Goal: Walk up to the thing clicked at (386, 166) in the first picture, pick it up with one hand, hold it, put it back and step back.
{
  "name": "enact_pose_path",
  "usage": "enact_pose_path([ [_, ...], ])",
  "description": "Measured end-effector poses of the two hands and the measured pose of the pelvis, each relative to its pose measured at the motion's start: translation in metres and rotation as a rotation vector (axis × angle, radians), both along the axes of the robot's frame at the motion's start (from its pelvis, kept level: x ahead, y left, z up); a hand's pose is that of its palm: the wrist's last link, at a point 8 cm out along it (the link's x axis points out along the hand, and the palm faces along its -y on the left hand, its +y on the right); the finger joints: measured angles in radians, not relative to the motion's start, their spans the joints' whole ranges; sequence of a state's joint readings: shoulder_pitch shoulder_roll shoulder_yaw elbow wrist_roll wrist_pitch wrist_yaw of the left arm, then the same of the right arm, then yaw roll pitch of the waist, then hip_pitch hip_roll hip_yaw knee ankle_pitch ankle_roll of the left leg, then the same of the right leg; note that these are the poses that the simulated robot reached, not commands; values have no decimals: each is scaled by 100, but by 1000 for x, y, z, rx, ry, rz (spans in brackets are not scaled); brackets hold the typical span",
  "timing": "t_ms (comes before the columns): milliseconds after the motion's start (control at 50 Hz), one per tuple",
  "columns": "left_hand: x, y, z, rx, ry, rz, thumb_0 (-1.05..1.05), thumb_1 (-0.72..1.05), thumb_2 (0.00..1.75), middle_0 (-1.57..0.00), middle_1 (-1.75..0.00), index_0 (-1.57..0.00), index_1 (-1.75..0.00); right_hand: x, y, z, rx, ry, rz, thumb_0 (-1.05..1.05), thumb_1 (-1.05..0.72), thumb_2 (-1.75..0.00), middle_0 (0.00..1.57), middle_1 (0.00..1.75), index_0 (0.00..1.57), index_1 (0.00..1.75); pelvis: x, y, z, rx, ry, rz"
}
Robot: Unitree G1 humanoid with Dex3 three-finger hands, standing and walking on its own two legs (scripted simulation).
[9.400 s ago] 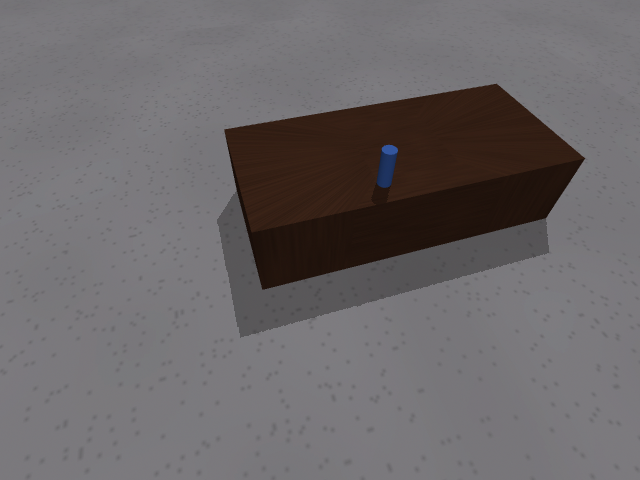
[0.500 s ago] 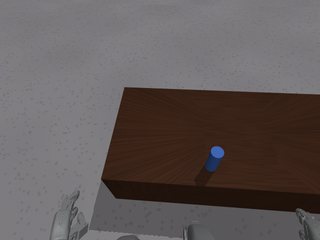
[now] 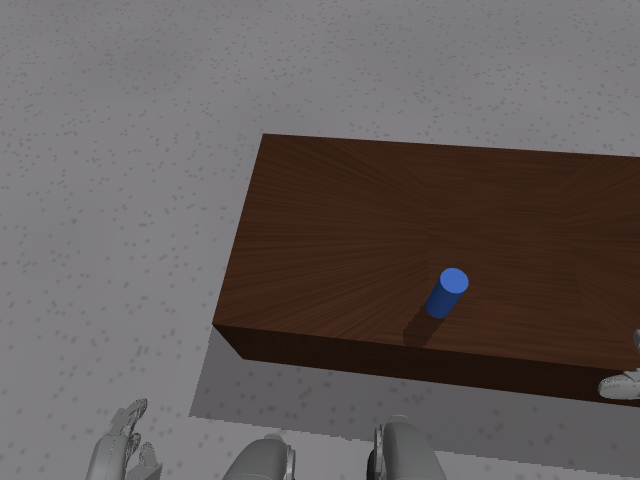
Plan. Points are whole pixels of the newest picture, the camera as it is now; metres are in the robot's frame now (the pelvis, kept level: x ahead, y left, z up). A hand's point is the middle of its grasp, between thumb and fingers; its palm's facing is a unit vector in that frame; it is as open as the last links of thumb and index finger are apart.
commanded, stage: go down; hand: right
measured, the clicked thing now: (445, 294) +0.45 -0.21 -0.30
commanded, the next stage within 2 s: approach in 0.76 s
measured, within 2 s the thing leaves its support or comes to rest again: neither
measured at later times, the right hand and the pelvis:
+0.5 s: hand out of the picture +0.32 -0.38 -0.02, palm faces +0.21 +0.97 -0.13, open 17.0 cm; pelvis +0.00 +0.00 -0.01, yaw +0 degrees
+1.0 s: hand out of the picture +0.35 -0.40 -0.03, palm faces +0.22 +0.97 -0.10, open 17.3 cm; pelvis -0.01 -0.01 -0.02, yaw +1 degrees
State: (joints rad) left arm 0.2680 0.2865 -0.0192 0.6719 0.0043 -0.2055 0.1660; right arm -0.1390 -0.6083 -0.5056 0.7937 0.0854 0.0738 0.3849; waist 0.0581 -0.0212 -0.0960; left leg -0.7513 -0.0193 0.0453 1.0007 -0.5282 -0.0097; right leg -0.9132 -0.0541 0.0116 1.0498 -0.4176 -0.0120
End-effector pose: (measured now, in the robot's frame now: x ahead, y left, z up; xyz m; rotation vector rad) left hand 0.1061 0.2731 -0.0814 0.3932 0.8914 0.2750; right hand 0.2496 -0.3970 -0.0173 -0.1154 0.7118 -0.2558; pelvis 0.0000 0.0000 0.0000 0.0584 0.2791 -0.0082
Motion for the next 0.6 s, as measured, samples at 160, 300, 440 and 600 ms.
enact_pose_path([
  [160, -20, 1, -10, -16, 112, -3, 1, 88, 90, -21, -29, -19, -30, 3, -10, -5, 11, -67, -5, -1, 44, -7, 5, 5, 5, 5, 0, 2, -4, -2, 23, 6],
  [300, -19, 5, -9, 3, 131, -34, 1, 88, 90, -21, -30, -20, -30, 20, -20, 3, 0, -164, 2, -1, 43, -7, 6, 4, 5, 5, -4, 5, -7, 0, 33, -3],
  [440, -17, 9, -5, 17, 134, -50, 0, 89, 90, -21, -30, -20, -30, 37, -27, 9, 16, -193, 13, -1, 42, -6, 6, 4, 5, 5, -5, 3, -7, 6, 45, 0],
  [600, -24, 7, -11, 13, 190, -57, 0, 90, 90, -20, -30, -20, -30, 46, -37, 7, 20, -226, 10, -1, 40, -6, 7, 4, 6, 4, -4, 1, -13, 10, 70, 7],
])
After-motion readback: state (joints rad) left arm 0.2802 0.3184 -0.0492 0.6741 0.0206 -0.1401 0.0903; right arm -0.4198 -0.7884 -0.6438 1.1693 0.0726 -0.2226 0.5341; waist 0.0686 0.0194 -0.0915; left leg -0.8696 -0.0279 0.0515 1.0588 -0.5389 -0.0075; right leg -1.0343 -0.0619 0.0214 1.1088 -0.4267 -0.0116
